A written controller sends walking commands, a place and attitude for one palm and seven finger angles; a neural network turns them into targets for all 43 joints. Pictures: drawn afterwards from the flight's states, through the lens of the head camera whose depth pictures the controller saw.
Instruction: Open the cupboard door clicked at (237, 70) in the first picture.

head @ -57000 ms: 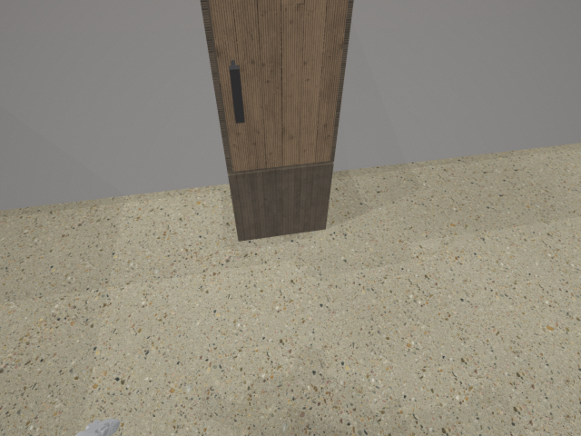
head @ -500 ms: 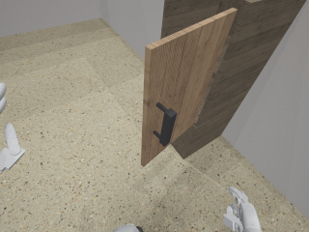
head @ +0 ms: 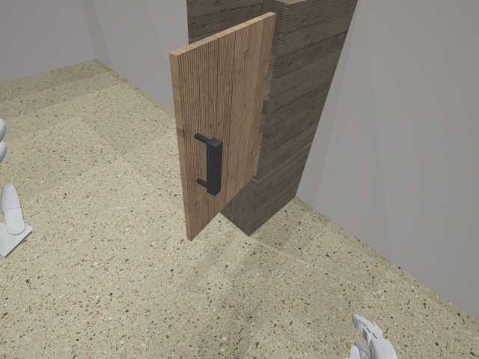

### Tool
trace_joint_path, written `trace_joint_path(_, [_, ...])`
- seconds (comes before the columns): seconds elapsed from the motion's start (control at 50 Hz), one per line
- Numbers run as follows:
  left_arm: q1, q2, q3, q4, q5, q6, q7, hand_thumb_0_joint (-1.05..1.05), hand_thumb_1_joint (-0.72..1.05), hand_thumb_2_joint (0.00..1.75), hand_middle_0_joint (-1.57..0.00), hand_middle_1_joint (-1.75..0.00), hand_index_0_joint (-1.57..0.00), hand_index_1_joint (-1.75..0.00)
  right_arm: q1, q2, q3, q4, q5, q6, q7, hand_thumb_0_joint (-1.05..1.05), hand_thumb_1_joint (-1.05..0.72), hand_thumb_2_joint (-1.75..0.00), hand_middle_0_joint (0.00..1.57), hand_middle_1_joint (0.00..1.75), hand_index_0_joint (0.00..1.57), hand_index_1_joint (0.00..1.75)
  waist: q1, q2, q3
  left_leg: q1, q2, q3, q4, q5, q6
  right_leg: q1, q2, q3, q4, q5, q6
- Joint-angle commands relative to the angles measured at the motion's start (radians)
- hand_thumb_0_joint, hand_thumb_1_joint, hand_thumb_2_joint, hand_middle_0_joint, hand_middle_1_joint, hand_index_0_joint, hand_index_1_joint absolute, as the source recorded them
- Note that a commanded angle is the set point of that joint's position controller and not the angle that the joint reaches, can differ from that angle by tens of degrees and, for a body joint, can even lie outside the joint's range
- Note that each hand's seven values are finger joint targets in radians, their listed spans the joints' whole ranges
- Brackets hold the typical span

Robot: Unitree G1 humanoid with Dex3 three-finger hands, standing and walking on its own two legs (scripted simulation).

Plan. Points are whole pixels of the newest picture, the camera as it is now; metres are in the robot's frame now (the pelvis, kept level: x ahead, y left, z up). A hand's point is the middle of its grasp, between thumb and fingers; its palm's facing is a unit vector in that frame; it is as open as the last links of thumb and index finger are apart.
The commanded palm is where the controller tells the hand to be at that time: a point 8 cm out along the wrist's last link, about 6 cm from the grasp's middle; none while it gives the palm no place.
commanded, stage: stop stepping back and stand still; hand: left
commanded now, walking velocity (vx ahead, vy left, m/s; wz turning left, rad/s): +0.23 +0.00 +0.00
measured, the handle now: (206, 164) +0.56 +0.11 -0.01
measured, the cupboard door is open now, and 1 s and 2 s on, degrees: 100 100 100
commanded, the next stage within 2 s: let the arm hang, fingers relaxed in 1.60 s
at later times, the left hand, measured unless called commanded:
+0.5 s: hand out of the picture +0.08 +0.27 +0.19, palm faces +0.52 -0.72 -0.46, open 7.4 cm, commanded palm +0.00 +0.31 +0.19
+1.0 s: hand out of the picture +0.09 +0.25 +0.19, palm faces +0.50 -0.72 -0.48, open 7.4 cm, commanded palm +0.02 +0.29 +0.19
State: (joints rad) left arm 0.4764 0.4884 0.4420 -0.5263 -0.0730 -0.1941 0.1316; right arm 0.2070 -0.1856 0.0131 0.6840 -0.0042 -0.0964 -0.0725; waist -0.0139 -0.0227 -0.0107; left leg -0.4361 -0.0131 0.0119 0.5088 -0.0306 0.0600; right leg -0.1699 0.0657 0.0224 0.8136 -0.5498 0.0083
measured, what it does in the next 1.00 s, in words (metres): steps on the spot: right foot, then left foot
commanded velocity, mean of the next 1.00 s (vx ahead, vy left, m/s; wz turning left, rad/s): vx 0.11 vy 0.03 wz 0.00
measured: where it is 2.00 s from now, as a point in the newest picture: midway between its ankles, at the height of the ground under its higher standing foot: outside the picture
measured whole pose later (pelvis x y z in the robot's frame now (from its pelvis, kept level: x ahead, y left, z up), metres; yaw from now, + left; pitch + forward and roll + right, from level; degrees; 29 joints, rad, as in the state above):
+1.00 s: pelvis -0.08 -0.02 +0.01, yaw +6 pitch -2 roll +0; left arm 0.56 0.40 0.39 -0.51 -0.03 -0.24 0.17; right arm 0.20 -0.26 -0.05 0.61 0.01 -0.11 -0.08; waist 0.00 0.01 0.06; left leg -0.25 0.03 0.04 0.50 -0.22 0.00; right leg -0.22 0.01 -0.14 0.52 -0.28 -0.07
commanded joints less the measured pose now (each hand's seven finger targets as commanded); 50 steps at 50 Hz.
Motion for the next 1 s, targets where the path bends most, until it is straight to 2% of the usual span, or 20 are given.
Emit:
trace_joint_path(0.0, [0.038, 0.153, 0.144, -0.059, 0.002, -0.03, 0.03, 0.0, 0.9, 0.9, -0.2, -0.3, -0.2, -0.3, -0.117, -0.148, -0.043, -0.183, -0.014, -0.081, -0.006, 0.0, -0.9, -0.9, 0.2, 0.3, 0.2, 0.3, 0.036, 0.254, -0.01, -0.143, 0.192, -0.298, -0.479, -0.674, -0.023, 0.095, 0.044, -0.085, 0.005, -0.025, -0.032])
trace_joint_path(0.04, [0.117, 0.151, 0.146, -0.129, 0.002, -0.027, 0.022, 0.0, 0.9, 0.9, -0.2, -0.3, -0.2, -0.3, -0.116, -0.138, -0.051, -0.213, -0.01, -0.064, 0.002, 0.0, -0.9, -0.9, 0.2, 0.3, 0.2, 0.3, 0.041, 0.326, -0.049, -0.262, 0.112, -0.148, -0.424, -0.675, -0.087, 0.28, 0.069, -0.15, -0.176, -0.015, -0.054])
trace_joint_path(0.06, [0.161, 0.159, 0.148, -0.163, 0.008, -0.024, 0.018, 0.0, 0.9, 0.9, -0.2, -0.3, -0.2, -0.3, -0.121, -0.133, -0.055, -0.227, -0.002, -0.053, 0.005, 0.0, -0.9, -0.9, 0.2, 0.3, 0.2, 0.3, 0.048, 0.249, -0.044, -0.3, 0.039, -0.049, -0.241, -0.646, -0.099, 0.28, 0.005, -0.096, -0.3, -0.011, -0.077])
trace_joint_path(0.08, [0.187, 0.198, 0.172, -0.226, 0.015, -0.027, 0.018, 0.0, 0.9, 0.9, -0.2, -0.3, -0.2, -0.3, -0.097, -0.116, -0.063, -0.232, 0.009, -0.042, 0.01, 0.0, -0.9, -0.9, 0.2, 0.3, 0.2, 0.3, 0.036, -0.05, -0.057, -0.104, -0.069, 0.064, 0.194, -0.482, -0.121, -0.011, -0.178, 0.07, -0.544, -0.1, -0.102])
trace_joint_path(0.1, [0.169, 0.179, 0.137, -0.284, 0.018, -0.023, 0.011, 0.0, 0.9, 0.9, -0.2, -0.3, -0.2, -0.3, -0.111, -0.134, -0.08, -0.229, 0.008, -0.026, 0.005, 0.0, -0.9, -0.9, 0.2, 0.3, 0.2, 0.3, 0.028, -0.233, 0.008, -0.046, -0.091, -0.003, 0.632, -0.418, -0.116, -0.385, -0.432, 0.451, -0.739, -0.263, -0.164])
trace_joint_path(0.12, [0.089, 0.197, 0.154, -0.347, 0.023, -0.029, 0.012, 0.0, 0.9, 0.9, -0.2, -0.3, -0.2, -0.3, -0.09, -0.143, -0.076, -0.19, -0.018, -0.015, 0.003, 0.0, -0.9, -0.9, 0.2, 0.3, 0.2, 0.3, 0.002, -0.145, 0.013, -0.092, -0.068, -0.039, 0.841, -0.34, -0.122, -0.503, -0.462, 0.432, -0.738, -0.26, -0.167])
trace_joint_path(0.18, [-0.045, 0.176, 0.139, -0.248, 0.039, -0.038, 0.013, 0.0, 0.9, 0.9, -0.2, -0.3, -0.2, -0.3, -0.068, -0.106, -0.044, -0.181, -0.008, -0.032, -0.006, 0.0, -0.9, -0.9, 0.2, 0.3, 0.2, 0.3, -0.043, -0.089, 0.008, -0.032, 0.06, -0.015, 0.744, -0.272, -0.098, -0.508, -0.315, 0.172, -0.68, -0.298, -0.102])
trace_joint_path(0.3, [-0.164, 0.104, 0.061, -0.078, 0.07, -0.056, 0.059, 0.0, 0.9, 0.9, -0.2, -0.3, -0.2, -0.3, -0.026, -0.136, -0.051, -0.14, -0.02, -0.104, -0.059, 0.0, -0.9, -0.9, 0.2, 0.3, 0.2, 0.3, -0.011, -0.013, -0.045, 0.217, 0.016, 0.12, -0.05, -0.412, -0.012, -0.177, -0.256, 0.073, -0.481, -0.116, -0.094])
trace_joint_path(0.32, [-0.161, 0.092, 0.047, -0.088, 0.066, -0.059, 0.063, 0.0, 0.9, 0.9, -0.2, -0.3, -0.2, -0.3, -0.008, -0.146, -0.056, -0.155, -0.02, -0.109, -0.061, 0.0, -0.9, -0.9, 0.2, 0.3, 0.2, 0.3, -0.016, 0.075, -0.055, 0.263, 0.028, 0.069, -0.164, -0.462, 0.002, -0.164, -0.208, 0.046, -0.343, -0.083, -0.072])
trace_joint_path(0.36, [-0.166, 0.093, 0.049, -0.189, 0.079, -0.082, 0.066, 0.0, 0.9, 0.9, -0.2, -0.3, -0.2, -0.3, -0.013, -0.161, -0.063, -0.189, -0.013, -0.116, -0.04, 0.0, -0.9, -0.9, 0.2, 0.3, 0.2, 0.3, -0.006, 0.425, 0.016, 0.345, 0.352, -0.427, -0.317, -0.603, 0.13, -0.469, -0.063, -0.102, 0.127, 0.035, -0.009])
trace_joint_path(0.4, [-0.029, 0.135, 0.117, -0.122, 0.073, -0.087, 0.049, 0.0, 0.9, 0.9, -0.2, -0.3, -0.2, -0.3, -0.028, -0.136, -0.069, -0.165, -0.011, -0.108, -0.024, 0.0, -0.9, -0.9, 0.2, 0.3, 0.2, 0.3, -0.012, 0.213, 0.006, 0.28, 0.36, -0.392, -0.29, -0.418, 0.149, -0.473, -0.104, -0.047, 0.243, 0.135, -0.006])
trace_joint_path(0.56, [0.04, 0.114, 0.125, -0.128, 0.059, -0.067, 0.046, 0.0, 0.9, 0.9, -0.2, -0.3, -0.2, -0.3, -0.061, -0.14, -0.065, -0.168, -0.009, -0.079, -0.016, 0.0, -0.9, -0.9, 0.2, 0.3, 0.2, 0.3, 0.012, 0.178, -0.001, -0.07, 0.208, -0.065, -0.079, -0.435, 0.052, 0.106, -0.049, -0.146, -0.255, 0.17, -0.007])
trace_joint_path(0.58, [0.031, 0.114, 0.118, -0.093, 0.061, -0.056, 0.048, 0.0, 0.9, 0.9, -0.2, -0.3, -0.2, -0.3, -0.063, -0.131, -0.065, -0.167, -0.004, -0.073, -0.019, 0.0, -0.9, -0.9, 0.2, 0.3, 0.2, 0.3, 0.015, 0.07, -0.007, -0.135, 0.143, -0.003, 0.096, -0.466, 0.02, 0.169, -0.101, -0.035, -0.347, 0.133, -0.042])
trace_joint_path(0.6, [0.007, 0.134, 0.119, -0.059, 0.062, -0.042, 0.05, 0.0, 0.9, 0.9, -0.2, -0.3, -0.2, -0.3, -0.079, -0.12, -0.072, -0.177, 0.004, -0.063, -0.016, 0.0, -0.9, -0.9, 0.2, 0.3, 0.2, 0.3, 0.016, -0.2, -0.008, -0.261, 0.035, 0.048, 0.391, -0.511, -0.022, 0.175, -0.308, 0.352, -0.505, 0.011, -0.137])
trace_joint_path(0.62, [-0.022, 0.158, 0.14, -0.051, 0.051, -0.041, 0.051, 0.0, 0.9, 0.9, -0.2, -0.3, -0.2, -0.3, -0.091, -0.141, -0.082, -0.184, 0.006, -0.066, -0.016, 0.0, -0.9, -0.9, 0.2, 0.3, 0.2, 0.3, 0.016, -0.263, -0.003, -0.268, 0.008, -0.014, 0.61, -0.508, -0.037, 0.092, -0.464, 0.579, -0.61, 0.084, -0.194])
trace_joint_path(0.68, [-0.041, 0.119, 0.119, -0.025, 0.053, -0.067, 0.037, 0.0, 0.9, 0.9, -0.2, -0.3, -0.2, -0.3, -0.071, -0.137, -0.073, -0.141, -0.001, -0.054, 0.001, 0.0, -0.9, -0.9, 0.2, 0.3, 0.2, 0.3, -0.009, -0.058, -0.028, -0.129, 0.062, -0.046, 0.644, -0.315, -0.068, -0.044, -0.387, 0.351, -0.58, 0.172, -0.127])
trace_joint_path(0.74, [-0.014, 0.094, 0.09, -0.067, 0.048, -0.097, 0.033, 0.0, 0.9, 0.9, -0.2, -0.3, -0.2, -0.3, -0.097, -0.121, -0.055, -0.165, 0.004, -0.051, -0.004, 0.0, -0.9, -0.9, 0.2, 0.3, 0.2, 0.3, -0.003, -0.08, -0.03, -0.038, 0.063, 0.013, 0.444, -0.261, -0.066, -0.031, -0.342, 0.134, -0.549, 0.409, -0.116])
trace_joint_path(0.86, [0.04, 0.106, 0.099, -0.157, 0.042, -0.099, 0.063, 0.0, 0.9, 0.9, -0.2, -0.3, -0.2, -0.3, -0.088, -0.123, -0.061, -0.201, -0.001, -0.071, -0.013, 0.0, -0.9, -0.9, 0.2, 0.3, 0.2, 0.3, 0.028, -0.041, -0.019, 0.162, 0.031, 0.071, 0.051, -0.208, -0.044, -0.022, -0.323, 0.1, -0.54, 0.352, -0.105])
trace_joint_path(0.94, [0.046, 0.115, 0.114, -0.185, 0.033, -0.099, 0.064, 0.0, 0.9, 0.9, -0.2, -0.3, -0.2, -0.3, -0.082, -0.155, -0.076, -0.225, 0.008, -0.058, -0.013, 0.0, -0.9, -0.9, 0.2, 0.3, 0.2, 0.3, 0.028, 0.13, -0.023, 0.24, 0.146, -0.077, -0.113, -0.041, -0.011, -0.029, -0.205, 0.047, -0.411, 0.379, -0.022])
trace_joint_path(0.98, [0.047, 0.12, 0.113, -0.166, 0.03, -0.093, 0.057, 0.0, 0.9, 0.9, -0.2, -0.3, -0.2, -0.3, -0.078, -0.164, -0.078, -0.234, 0.022, -0.055, -0.014, 0.0, -0.9, -0.9, 0.2, 0.3, 0.2, 0.3, 0.03, 0.107, -0.037, 0.21, 0.179, -0.113, -0.103, 0.044, -0.011, 0.01, -0.161, 0.026, -0.383, 0.443, 0.0])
